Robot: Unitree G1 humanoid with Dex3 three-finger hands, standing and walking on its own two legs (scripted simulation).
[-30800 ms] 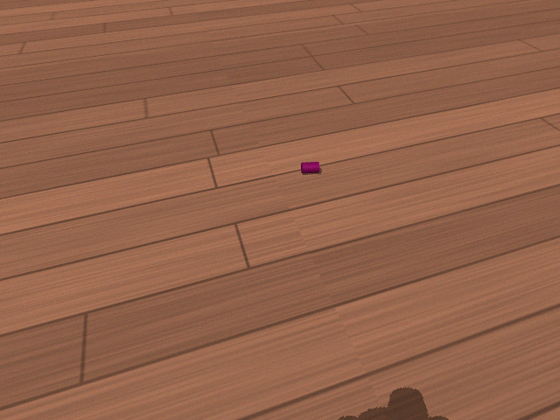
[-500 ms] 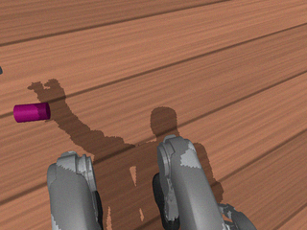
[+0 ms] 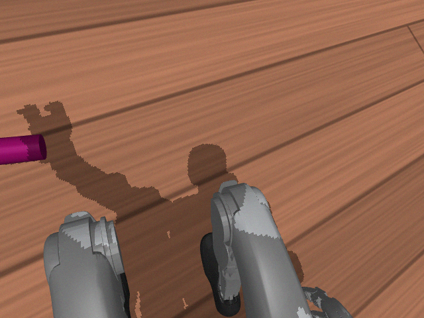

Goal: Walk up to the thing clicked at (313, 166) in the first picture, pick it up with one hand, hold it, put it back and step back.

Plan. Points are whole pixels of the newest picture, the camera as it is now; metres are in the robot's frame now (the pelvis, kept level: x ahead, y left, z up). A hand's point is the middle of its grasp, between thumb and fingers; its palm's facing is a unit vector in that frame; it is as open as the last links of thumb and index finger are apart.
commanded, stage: home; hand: left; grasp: from above
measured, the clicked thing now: (19, 149) +0.49 +0.32 -0.30
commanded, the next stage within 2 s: none
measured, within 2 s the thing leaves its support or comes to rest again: neither
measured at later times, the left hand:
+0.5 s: hand out of the picture +0.36 +0.32 +0.02, palm faces -0.30 -0.54 -0.79, open 8.4 cm
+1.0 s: hand out of the picture +0.25 +0.24 +0.23, palm faces +0.13 -0.93 -0.33, open 7.4 cm
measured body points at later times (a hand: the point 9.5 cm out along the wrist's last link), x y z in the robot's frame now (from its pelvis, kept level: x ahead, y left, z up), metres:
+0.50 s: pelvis +0.01 +0.01 +0.13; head +0.19 +0.07 +0.53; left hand +0.38 +0.34 +0.06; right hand +0.17 -0.25 +0.01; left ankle +0.09 +0.13 -0.29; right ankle +0.11 -0.13 -0.29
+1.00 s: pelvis +0.05 +0.01 +0.31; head +0.13 +0.04 +0.75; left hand +0.24 +0.29 +0.25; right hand +0.26 -0.20 +0.23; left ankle +0.09 +0.13 -0.29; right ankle +0.11 -0.13 -0.29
